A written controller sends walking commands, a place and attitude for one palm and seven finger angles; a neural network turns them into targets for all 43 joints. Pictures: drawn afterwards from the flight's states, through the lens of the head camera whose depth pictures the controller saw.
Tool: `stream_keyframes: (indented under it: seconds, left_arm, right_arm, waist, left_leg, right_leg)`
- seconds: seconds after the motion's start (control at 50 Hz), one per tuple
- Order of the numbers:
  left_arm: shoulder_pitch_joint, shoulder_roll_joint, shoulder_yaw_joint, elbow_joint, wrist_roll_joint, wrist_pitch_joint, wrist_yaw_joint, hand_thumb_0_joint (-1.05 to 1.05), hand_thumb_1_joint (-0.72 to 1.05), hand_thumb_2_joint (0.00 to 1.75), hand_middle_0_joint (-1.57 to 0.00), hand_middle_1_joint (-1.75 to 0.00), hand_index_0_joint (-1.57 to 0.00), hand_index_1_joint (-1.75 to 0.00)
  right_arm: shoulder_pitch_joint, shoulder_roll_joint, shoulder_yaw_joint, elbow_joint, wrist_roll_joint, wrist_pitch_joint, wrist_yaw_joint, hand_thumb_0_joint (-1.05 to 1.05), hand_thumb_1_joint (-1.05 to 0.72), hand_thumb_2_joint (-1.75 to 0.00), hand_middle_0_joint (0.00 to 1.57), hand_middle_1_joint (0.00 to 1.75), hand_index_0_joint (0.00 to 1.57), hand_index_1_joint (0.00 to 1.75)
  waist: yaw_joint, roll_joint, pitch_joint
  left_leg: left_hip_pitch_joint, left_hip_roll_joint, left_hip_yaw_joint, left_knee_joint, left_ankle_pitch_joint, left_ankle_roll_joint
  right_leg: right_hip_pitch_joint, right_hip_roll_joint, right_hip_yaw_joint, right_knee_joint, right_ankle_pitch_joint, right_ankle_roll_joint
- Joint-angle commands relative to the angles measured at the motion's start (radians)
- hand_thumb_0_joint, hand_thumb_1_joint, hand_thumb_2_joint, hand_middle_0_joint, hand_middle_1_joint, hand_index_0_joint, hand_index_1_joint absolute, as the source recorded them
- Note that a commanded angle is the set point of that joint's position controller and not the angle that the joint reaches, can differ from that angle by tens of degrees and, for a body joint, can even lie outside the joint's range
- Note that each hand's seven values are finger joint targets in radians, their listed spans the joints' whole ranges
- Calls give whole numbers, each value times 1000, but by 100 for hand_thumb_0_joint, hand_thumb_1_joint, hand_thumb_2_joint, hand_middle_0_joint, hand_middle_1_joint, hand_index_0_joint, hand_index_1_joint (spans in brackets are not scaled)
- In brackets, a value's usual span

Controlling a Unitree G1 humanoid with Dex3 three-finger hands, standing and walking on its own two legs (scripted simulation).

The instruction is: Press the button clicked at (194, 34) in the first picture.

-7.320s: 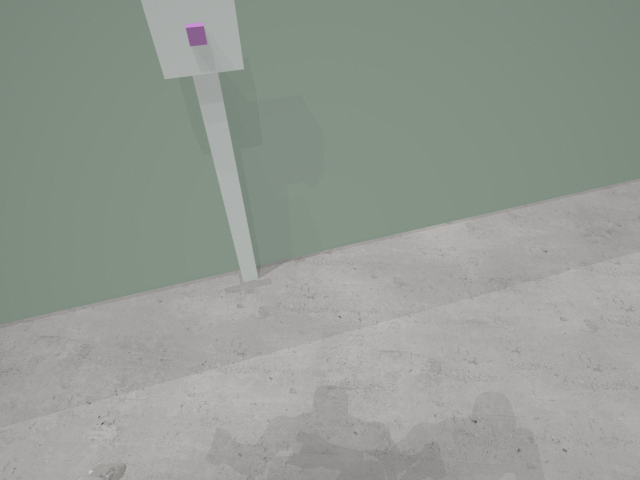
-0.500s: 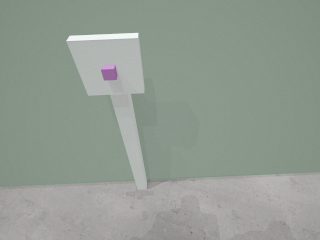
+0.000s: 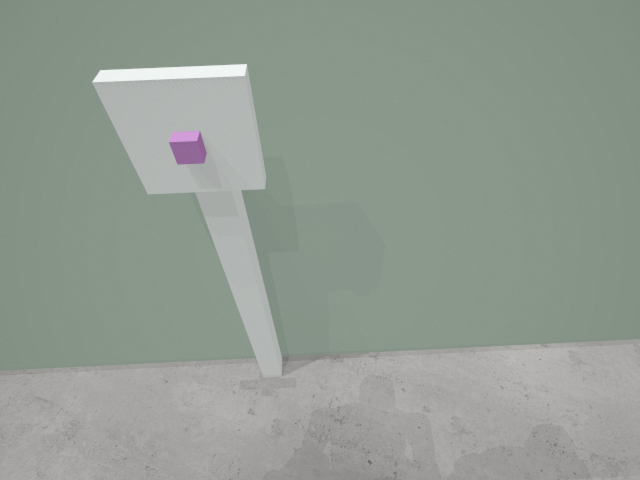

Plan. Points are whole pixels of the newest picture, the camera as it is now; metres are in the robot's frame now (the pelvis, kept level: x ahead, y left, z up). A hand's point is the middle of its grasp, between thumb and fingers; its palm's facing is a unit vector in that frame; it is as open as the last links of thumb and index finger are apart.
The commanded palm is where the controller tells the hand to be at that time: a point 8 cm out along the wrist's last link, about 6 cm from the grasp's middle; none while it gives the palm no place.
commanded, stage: look again from close up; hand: left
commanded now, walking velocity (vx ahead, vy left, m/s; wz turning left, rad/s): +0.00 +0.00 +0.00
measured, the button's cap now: (189, 146) +0.49 +0.21 +0.16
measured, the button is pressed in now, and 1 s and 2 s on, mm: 0 0 0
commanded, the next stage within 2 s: raise the hand and make a fist in 0.32 s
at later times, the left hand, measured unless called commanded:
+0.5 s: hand out of the picture +0.06 +0.17 -0.14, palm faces +0.18 -0.95 -0.25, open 7.2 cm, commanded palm +0.10 +0.20 -0.06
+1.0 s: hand (167, 477) +0.13 +0.17 +0.01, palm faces +0.17 -0.98 -0.05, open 4.3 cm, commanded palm +0.11 +0.22 +0.02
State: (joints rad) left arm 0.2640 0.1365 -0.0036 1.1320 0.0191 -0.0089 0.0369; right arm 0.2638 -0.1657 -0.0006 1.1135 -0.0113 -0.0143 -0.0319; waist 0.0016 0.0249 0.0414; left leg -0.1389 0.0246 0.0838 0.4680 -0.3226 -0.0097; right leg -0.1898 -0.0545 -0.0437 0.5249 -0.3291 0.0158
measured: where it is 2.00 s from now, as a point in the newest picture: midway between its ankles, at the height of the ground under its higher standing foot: outside the picture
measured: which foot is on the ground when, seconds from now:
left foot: down 0.00-1.00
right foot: down 0.00-1.00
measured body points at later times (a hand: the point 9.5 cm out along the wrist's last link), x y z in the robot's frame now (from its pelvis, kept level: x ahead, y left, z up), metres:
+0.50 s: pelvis +0.00 -0.02 +0.00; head +0.02 -0.04 +0.45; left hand +0.05 +0.22 -0.12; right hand +0.03 -0.26 -0.16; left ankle -0.05 +0.12 -0.74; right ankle -0.03 -0.13 -0.74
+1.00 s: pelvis -0.07 -0.02 -0.06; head -0.04 -0.01 +0.39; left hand +0.11 +0.23 +0.01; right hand +0.17 -0.22 -0.10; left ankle -0.05 +0.12 -0.74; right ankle -0.03 -0.13 -0.74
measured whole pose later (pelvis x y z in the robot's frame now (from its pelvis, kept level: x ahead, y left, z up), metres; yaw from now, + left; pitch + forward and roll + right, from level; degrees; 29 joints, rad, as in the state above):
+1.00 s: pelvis -0.07 -0.02 -0.06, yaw +4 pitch +7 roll -1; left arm 0.42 0.18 0.09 -0.06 -0.19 -0.41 -0.12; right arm 0.19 -0.22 0.02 0.49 0.02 -0.23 -0.05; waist 0.04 0.01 -0.08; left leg -0.67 0.06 -0.03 1.01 -0.46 -0.03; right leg -0.65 -0.05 -0.13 0.98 -0.45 -0.02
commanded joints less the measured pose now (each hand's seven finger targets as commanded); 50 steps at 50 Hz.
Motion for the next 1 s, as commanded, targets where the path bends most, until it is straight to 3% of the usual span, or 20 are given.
stream_keyframes:
  seconds: [0.0,0.38,0.4,0.42,0.44,0.46,0.48,0.5,0.52,0.54,0.56,0.6,0.64,0.66,0.7,0.78,0.84,0.86,0.9,0.98]
  left_arm:
    - [59,119,18,-27,-5,-18,2,0,90,90,-20,-30,-20,-30]
    - [63,128,27,-34,-6,-21,1,0,90,90,-20,-30,-20,-30]
    - [183,165,41,8,0,-40,42,0,90,90,-20,-30,-20,-30]
    - [-617,340,86,-1577,-205,-283,25,0,90,90,-23,-33,-23,-33]
    - [-126,283,107,-1279,-103,-222,82,0,90,90,-25,-36,-25,-36]
    - [130,49,5,-1127,-141,-79,120,0,90,90,-28,-39,-28,-39]
    - [110,-26,-41,-1137,-166,-72,97,0,90,90,-31,-42,-31,-42]
    - [29,44,19,-1216,-171,-118,82,0,90,90,-34,-45,-34,-45]
    - [59,82,74,-1214,-161,-172,61,0,90,90,-36,-48,-36,-48]
    - [159,45,91,-1139,-167,-224,29,0,90,90,-39,-51,-39,-51]
    - [259,16,96,-1076,-173,-282,-12,0,90,90,-42,-54,-42,-54]
    - [351,-30,107,-985,-210,-432,-115,0,90,90,-47,-60,-47,-60]
    - [344,5,138,-1008,-255,-590,-251,0,90,90,-53,-66,-53,-66]
    - [366,62,192,-987,-254,-603,-284,0,90,90,-56,-69,-56,-69]
    - [297,104,185,-1129,-266,-537,-306,0,90,90,-61,-75,-61,-75]
    - [40,147,185,-1397,-253,-444,-200,0,90,90,-72,-87,-72,-87]
    - [-26,134,164,-1515,-226,-489,-128,0,90,90,-81,-96,-81,-96]
    - [-77,133,136,-1547,-215,-507,-125,0,90,90,-83,-99,-83,-99]
    - [-56,123,99,-1512,-208,-514,-146,0,90,90,-89,-105,-89,-105]
    - [-35,140,89,-1403,-231,-414,-227,0,90,90,-100,-117,-100,-117]
  right_arm:
    - [69,-73,-8,-18,-3,-11,-5,0,-90,-90,20,30,20,30]
    - [67,-65,-5,-1,-3,-7,-8,0,-90,-90,20,30,20,30]
    - [-58,-107,-29,-77,11,-11,2,0,-90,-90,20,30,20,30]
    - [-37,-256,-26,-412,57,-188,-47,0,-90,-90,20,30,20,30]
    - [-59,-175,-30,-345,25,-260,-79,0,-90,-90,20,30,20,30]
    - [-80,-134,-44,-354,53,-282,-75,0,-90,-90,20,30,20,30]
    - [-49,-159,-47,-341,65,-289,-68,0,-90,-90,20,30,20,30]
    - [-73,-187,-70,-398,56,-309,-65,0,-90,-90,20,30,20,30]
    - [-48,-206,-86,-420,31,-317,-62,0,-90,-90,20,30,20,30]
    - [-53,-197,-90,-449,17,-320,-56,0,-90,-90,20,30,20,30]
    - [-78,-189,-94,-485,17,-326,-42,0,-90,-90,20,30,20,30]
    - [-117,-180,-96,-533,12,-323,-11,0,-90,-90,20,30,20,30]
    - [-141,-189,-104,-587,15,-319,18,0,-90,-90,20,30,20,30]
    - [-136,-192,-113,-620,25,-308,27,0,-90,-90,20,30,20,30]
    - [-184,-200,-100,-728,45,-278,24,0,-90,-90,20,30,20,30]
    - [-148,-181,-78,-806,50,-236,-13,0,-90,-90,20,30,20,30]
    - [-88,-165,-59,-784,37,-237,-27,0,-90,-90,20,30,20,30]
    - [-78,-169,-51,-773,31,-240,-28,0,-90,-90,20,30,20,30]
    - [-78,-174,-37,-755,30,-256,-31,0,-90,-90,20,30,20,30]
    - [-90,-193,-17,-738,42,-279,-35,0,-90,-90,20,30,20,30]
  waist:
    - [-2,-31,6]
    - [4,-35,2]
    - [57,-185,16]
    - [-64,72,-466]
    - [8,282,-473]
    - [-2,227,-276]
    - [-28,57,-153]
    - [-49,-62,-78]
    - [-60,-145,-142]
    - [-35,-231,-149]
    - [4,-193,-139]
    - [45,-283,-135]
    - [56,-241,-183]
    - [75,-176,-217]
    - [79,-95,-262]
    - [22,-51,-260]
    - [-15,10,-273]
    - [-41,0,-277]
    - [-49,54,-257]
    - [-43,24,-219]
  left_leg:
    - [-4,82,-64,-62,298,32]
    - [-9,84,-52,-61,276,14]
    - [-153,73,0,225,193,-13]
    - [79,-20,-24,27,339,50]
    - [149,1,-30,-57,534,53]
    - [55,28,-68,-32,595,31]
    - [4,32,-70,27,584,30]
    - [-60,12,-78,83,481,36]
    - [-102,-7,-66,132,400,38]
    - [-185,-16,-71,165,327,31]
    - [-259,-29,-65,191,286,19]
    - [-426,-33,-61,269,188,-2]
    - [-536,-46,-49,355,105,-11]
    - [-548,-53,-33,379,96,-7]
    - [-551,-68,4,381,27,10]
    - [-538,-49,-29,379,-91,27]
    - [-467,-24,-62,385,-36,34]
    - [-454,-17,-76,388,-32,37]
    - [-440,-14,-87,385,-30,35]
    - [-452,-17,-109,338,-81,32]
  right_leg:
    - [0,-60,63,-76,373,-53]
    - [36,-63,63,-110,417,-63]
    - [69,-143,171,-122,1014,12]
    - [186,-72,121,-7,882,-54]
    - [160,2,70,31,582,-69]
    - [18,19,-2,32,394,-52]
    - [-64,20,-38,9,399,-33]
    - [-140,25,-42,17,422,-24]
    - [-179,26,-54,42,407,-14]
    - [-211,27,-59,78,373,-3]
    - [-225,28,-52,122,346,-6]
    - [-293,34,-47,221,261,-8]
    - [-322,17,2,285,202,-14]
    - [-301,6,34,290,178,-25]
    - [-295,0,65,252,18,-27]
    - [-367,11,105,198,-236,-19]
    - [-384,31,66,224,-130,-28]
    - [-405,40,46,242,-106,-27]
    - [-418,45,32,246,-76,-32]
    - [-383,46,21,201,-128,-28]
